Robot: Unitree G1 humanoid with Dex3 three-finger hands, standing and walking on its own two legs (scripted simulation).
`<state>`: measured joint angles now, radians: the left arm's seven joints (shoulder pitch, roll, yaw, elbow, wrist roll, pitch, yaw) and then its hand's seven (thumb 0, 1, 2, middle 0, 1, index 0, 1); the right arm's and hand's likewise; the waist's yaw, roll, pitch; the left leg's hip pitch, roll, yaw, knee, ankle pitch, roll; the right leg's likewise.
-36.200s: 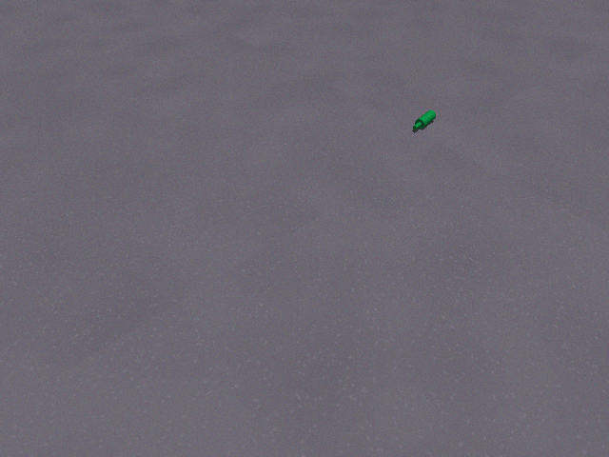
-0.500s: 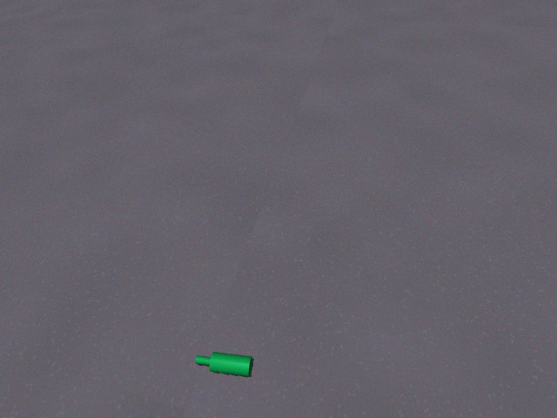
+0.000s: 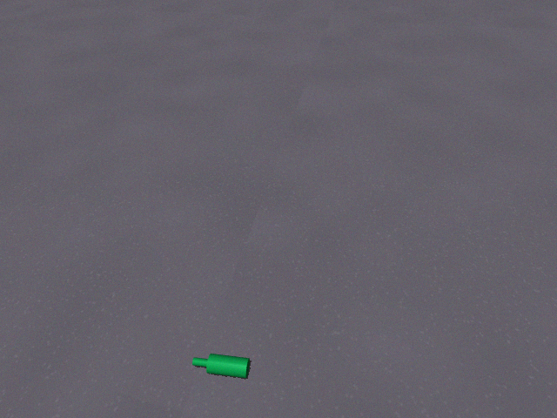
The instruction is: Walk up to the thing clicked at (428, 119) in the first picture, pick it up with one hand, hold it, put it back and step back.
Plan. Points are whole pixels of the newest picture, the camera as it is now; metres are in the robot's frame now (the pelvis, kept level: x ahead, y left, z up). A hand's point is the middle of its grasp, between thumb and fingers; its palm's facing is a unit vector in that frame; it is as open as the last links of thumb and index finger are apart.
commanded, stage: stand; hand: left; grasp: from above
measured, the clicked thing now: (220, 364) +0.45 +0.26 -0.75
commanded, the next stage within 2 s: step back in 0.48 s
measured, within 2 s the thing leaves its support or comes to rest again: neither
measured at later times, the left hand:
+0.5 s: hand out of the picture +0.07 +0.25 -0.16, palm faces +0.01 -0.94 -0.34, open 7.3 cm
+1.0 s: hand out of the picture +0.06 +0.32 -0.18, palm faces -0.06 -0.93 -0.35, open 7.3 cm
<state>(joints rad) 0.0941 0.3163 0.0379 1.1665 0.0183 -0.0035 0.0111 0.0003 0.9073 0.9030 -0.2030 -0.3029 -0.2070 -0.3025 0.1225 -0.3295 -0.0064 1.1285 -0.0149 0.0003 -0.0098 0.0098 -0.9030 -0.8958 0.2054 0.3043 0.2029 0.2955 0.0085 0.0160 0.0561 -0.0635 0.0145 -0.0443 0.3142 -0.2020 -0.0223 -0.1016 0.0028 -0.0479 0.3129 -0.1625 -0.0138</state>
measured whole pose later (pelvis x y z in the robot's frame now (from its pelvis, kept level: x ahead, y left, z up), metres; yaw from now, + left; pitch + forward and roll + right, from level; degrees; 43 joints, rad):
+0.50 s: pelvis +0.00 +0.00 +0.00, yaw +0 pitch -2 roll +0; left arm 0.10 0.33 0.03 1.15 0.01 0.00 0.00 0.00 0.91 0.90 -0.20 -0.30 -0.21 -0.30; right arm 0.13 -0.34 0.00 1.12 -0.01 0.00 0.00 0.01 -0.90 -0.90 0.21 0.30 0.20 0.30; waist 0.00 0.02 0.06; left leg -0.08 0.02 -0.04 0.32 -0.21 -0.03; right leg -0.12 0.01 -0.04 0.33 -0.17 -0.02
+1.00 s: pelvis -0.08 +0.07 -0.01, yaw -1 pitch +0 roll -1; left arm 0.04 0.40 0.06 0.90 0.01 0.07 0.03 0.00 0.91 0.90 -0.20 -0.30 -0.21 -0.30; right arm 0.16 -0.34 -0.05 0.95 -0.03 0.04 -0.01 0.01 -0.90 -0.90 0.21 0.30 0.21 0.30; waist -0.03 -0.06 0.19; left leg -0.25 -0.02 0.01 0.54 -0.29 0.05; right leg -0.48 0.13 0.17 1.10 -0.47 -0.02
